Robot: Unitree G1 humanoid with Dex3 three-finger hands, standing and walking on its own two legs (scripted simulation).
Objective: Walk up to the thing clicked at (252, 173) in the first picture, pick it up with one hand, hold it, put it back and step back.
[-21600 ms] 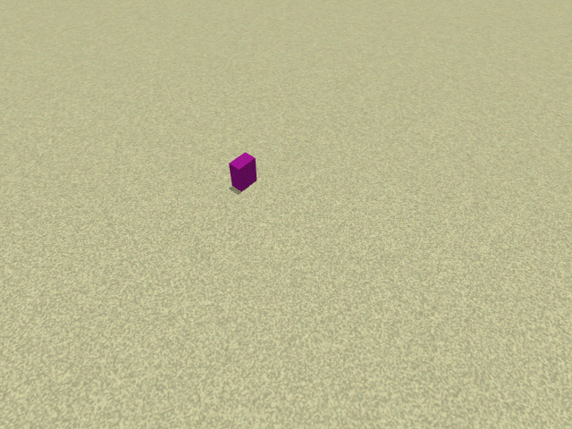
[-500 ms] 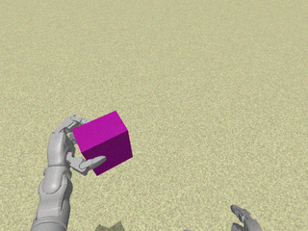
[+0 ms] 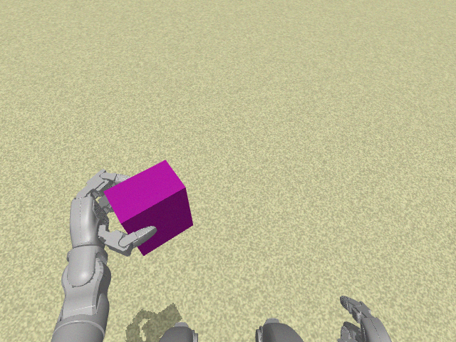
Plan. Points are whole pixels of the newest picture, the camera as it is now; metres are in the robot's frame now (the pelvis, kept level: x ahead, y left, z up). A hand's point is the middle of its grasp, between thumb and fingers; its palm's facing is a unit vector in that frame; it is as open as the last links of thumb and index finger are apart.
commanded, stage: crouch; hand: left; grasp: from the side
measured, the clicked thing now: (154, 210) +0.35 +0.14 +0.00
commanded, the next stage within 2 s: lower in 1.68 s
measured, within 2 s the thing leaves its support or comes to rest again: neither
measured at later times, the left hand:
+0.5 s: hand (147, 243) +0.37 +0.20 -0.22, palm faces +0.19 -0.98 +0.00, open 10.6 cm
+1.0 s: hand (153, 261) +0.38 +0.21 -0.40, palm faces +0.21 -0.98 +0.00, open 10.6 cm
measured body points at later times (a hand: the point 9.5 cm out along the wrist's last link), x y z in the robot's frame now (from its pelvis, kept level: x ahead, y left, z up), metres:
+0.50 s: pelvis -0.04 +0.00 -0.20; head +0.13 +0.03 +0.22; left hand +0.35 +0.25 -0.22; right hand +0.10 -0.26 -0.32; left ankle +0.01 +0.12 -0.68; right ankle +0.04 -0.13 -0.68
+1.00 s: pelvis -0.08 +0.01 -0.35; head +0.12 +0.06 +0.04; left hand +0.36 +0.27 -0.40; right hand +0.01 -0.27 -0.47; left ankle +0.01 +0.12 -0.68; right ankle +0.03 -0.13 -0.68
